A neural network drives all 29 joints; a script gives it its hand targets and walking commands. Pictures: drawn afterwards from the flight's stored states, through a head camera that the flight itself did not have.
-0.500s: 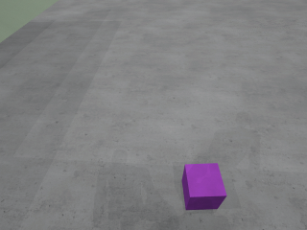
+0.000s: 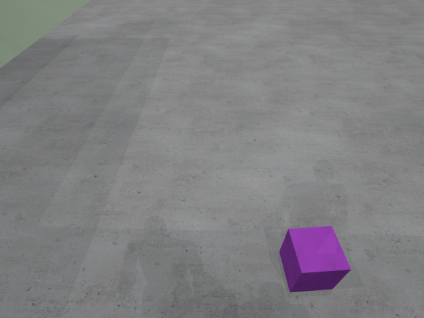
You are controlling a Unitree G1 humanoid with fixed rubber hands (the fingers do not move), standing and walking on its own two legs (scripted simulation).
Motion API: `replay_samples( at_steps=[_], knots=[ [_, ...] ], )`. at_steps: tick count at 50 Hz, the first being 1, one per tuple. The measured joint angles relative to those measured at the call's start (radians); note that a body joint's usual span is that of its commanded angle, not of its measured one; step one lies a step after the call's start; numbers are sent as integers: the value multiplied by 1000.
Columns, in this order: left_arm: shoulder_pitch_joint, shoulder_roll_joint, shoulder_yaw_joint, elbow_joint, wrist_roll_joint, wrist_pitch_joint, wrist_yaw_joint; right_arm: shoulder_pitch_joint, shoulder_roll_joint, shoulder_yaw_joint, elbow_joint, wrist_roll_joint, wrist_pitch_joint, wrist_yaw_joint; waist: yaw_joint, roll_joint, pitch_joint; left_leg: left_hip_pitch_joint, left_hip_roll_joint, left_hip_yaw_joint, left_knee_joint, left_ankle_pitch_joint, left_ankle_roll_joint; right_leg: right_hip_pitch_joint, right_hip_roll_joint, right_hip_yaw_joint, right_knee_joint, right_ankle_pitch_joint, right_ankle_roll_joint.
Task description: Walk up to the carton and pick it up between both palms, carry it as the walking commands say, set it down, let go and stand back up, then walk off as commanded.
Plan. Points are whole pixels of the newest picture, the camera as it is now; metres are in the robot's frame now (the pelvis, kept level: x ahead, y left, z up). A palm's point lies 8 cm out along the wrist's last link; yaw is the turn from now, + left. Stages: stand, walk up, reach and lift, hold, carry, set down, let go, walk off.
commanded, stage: walk off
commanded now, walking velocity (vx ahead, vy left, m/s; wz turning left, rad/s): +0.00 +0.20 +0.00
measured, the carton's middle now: (310, 259) +0.52 -0.43 -0.66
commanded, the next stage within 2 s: stand in 1.70 s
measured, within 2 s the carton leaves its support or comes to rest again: neither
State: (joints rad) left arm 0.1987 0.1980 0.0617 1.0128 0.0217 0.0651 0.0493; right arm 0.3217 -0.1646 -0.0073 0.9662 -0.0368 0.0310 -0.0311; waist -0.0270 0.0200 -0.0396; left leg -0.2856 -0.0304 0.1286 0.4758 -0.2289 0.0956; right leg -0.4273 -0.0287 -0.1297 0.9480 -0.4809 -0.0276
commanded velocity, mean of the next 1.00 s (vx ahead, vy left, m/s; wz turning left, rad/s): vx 0.00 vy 0.20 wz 0.00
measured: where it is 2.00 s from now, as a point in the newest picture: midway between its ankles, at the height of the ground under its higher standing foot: outside the picture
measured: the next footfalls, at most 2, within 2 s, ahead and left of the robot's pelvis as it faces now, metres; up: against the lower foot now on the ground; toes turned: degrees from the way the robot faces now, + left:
right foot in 0.08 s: +0.03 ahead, -0.07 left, +0.00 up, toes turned -9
left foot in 0.48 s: +0.04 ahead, +0.27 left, +0.00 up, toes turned +5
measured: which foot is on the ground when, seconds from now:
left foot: down 0.00-0.08, up 0.10-0.46, down 0.48-1.00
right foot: up 0.00-0.06, down 0.08-0.48, up 0.50-1.00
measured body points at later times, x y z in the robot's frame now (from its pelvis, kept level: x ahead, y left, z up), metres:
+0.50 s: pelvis +0.01 +0.15 -0.01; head +0.03 +0.17 +0.44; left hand -0.03 +0.41 -0.17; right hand +0.06 -0.12 -0.14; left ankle +0.00 +0.26 -0.74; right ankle -0.01 -0.06 -0.73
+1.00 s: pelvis +0.00 +0.29 -0.01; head +0.01 +0.27 +0.44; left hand +0.08 +0.53 -0.15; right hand -0.03 +0.07 -0.18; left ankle +0.00 +0.27 -0.74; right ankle -0.02 +0.18 -0.73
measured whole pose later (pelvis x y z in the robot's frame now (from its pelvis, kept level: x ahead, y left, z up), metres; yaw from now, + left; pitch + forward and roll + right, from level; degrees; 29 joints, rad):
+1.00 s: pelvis +0.00 +0.29 -0.01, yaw -2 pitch +1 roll +0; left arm 0.19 0.15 0.03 1.00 0.01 0.05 0.07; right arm 0.37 -0.18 0.00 1.00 -0.03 0.05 -0.03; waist -0.03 0.07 -0.01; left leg -0.24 -0.16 0.19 0.45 -0.26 0.18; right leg -0.32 -0.05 -0.11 0.70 -0.39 -0.07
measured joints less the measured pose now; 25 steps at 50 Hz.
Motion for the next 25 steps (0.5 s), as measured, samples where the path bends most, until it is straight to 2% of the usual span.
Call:
replay_samples(
  at_steps=[2,4,5,7,10,12,14,16,21,23,24,25],
  knots=[
    [-13,-19,-10,-12,-6,-12,11,5,1,1,13,5,3,-2,1,16,8,-1,-23,16,8,-4,15,58,8,-7,-145,8,-6],
    [-5,-36,-25,-24,-6,-35,18,16,1,2,28,11,10,0,16,20,9,-10,-45,47,35,-21,22,132,2,-2,-332,132,-22],
    [3,-47,-30,-22,-4,-45,20,19,-4,-1,37,17,16,1,26,33,9,-24,-42,55,72,-50,7,139,4,7,-357,160,-32],
    [30,-59,-38,-11,5,-48,24,25,-9,-12,56,8,30,5,23,56,10,-85,-29,15,263,-143,-51,156,4,3,-362,161,-28],
    [75,-50,-27,14,3,-41,32,31,-3,-18,52,-5,49,28,15,31,17,-168,-9,-61,520,-148,-76,202,-27,3,-412,172,-7],
    [102,-42,-21,27,0,-44,32,20,-4,-24,44,-8,47,43,17,4,27,-198,20,-118,596,-118,-88,213,-48,18,-440,191,8],
    [117,-44,-24,38,3,-47,26,8,-18,-34,38,-5,41,50,21,-2,35,-211,52,-163,586,-93,-110,212,-67,25,-462,210,23],
    [115,-47,-26,38,8,-49,18,-8,-36,-42,36,3,39,49,26,-5,50,-205,77,-178,523,-85,-140,207,-90,23,-466,217,42],
    [120,-19,-14,24,15,-61,7,-43,-73,-56,41,17,46,37,70,-14,74,-114,107,-126,294,-108,-200,198,-130,19,-455,214,89],
    [134,3,-1,31,15,-51,8,-55,-80,-60,28,19,43,41,83,-28,63,-62,99,-87,198,-119,-190,182,-146,27,-432,203,108],
    [144,17,8,33,15,-46,8,-61,-81,-62,18,18,36,42,84,-38,58,-28,93,-69,132,-95,-169,167,-154,34,-404,191,114],
    [149,40,18,37,15,-40,9,-75,-69,-63,16,15,26,40,82,-70,63,-20,73,-50,122,-81,-128,145,-173,55,-353,153,106]
  ],
)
